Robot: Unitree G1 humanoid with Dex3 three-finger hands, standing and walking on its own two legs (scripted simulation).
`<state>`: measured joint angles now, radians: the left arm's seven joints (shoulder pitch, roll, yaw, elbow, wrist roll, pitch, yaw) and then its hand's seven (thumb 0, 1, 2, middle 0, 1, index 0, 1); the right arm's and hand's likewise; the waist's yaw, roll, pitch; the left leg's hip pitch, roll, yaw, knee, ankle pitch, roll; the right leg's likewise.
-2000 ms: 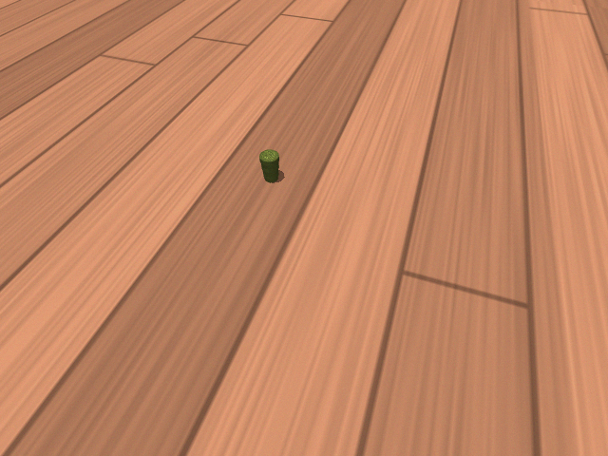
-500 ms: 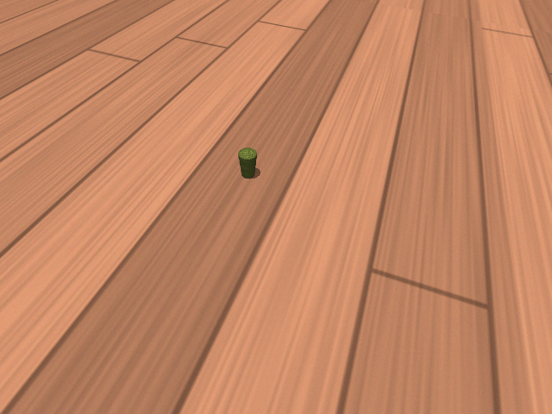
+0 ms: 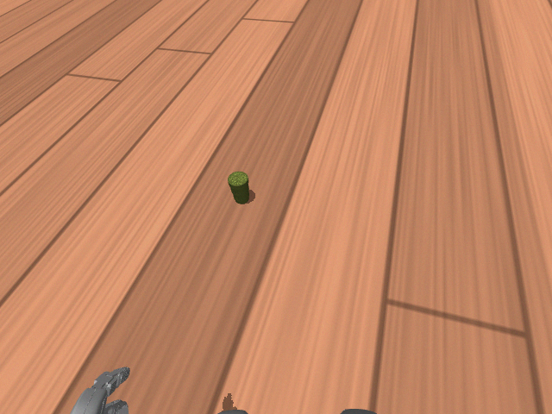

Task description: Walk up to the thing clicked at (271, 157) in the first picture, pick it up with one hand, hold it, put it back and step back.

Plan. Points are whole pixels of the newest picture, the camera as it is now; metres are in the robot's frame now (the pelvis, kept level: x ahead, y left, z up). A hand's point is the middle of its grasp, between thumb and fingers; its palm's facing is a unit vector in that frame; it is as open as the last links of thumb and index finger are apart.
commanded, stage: walk up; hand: left
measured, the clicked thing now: (240, 189) +1.15 +0.21 -0.69
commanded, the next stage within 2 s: none
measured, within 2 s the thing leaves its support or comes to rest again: neither
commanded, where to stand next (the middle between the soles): +0.81 +0.01 m, yaw +1 degrees
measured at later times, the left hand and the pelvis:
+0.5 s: hand (116, 342) +0.28 +0.32 -0.14, palm faces -0.08 -0.95 -0.32, open 7.4 cm; pelvis +0.22 +0.05 +0.01, yaw -1 degrees
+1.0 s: hand (161, 238) +0.48 +0.27 -0.12, palm faces -0.02 -0.93 -0.38, open 7.4 cm; pelvis +0.42 +0.00 +0.01, yaw +0 degrees
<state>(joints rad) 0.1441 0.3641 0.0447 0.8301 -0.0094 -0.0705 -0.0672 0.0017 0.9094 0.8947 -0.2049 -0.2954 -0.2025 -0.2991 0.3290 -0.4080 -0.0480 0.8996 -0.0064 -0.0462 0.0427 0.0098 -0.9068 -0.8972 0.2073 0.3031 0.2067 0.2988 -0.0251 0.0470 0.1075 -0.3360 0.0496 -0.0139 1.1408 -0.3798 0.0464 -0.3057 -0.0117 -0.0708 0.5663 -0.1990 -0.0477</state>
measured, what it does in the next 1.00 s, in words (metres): walks ahead: left foot, then right foot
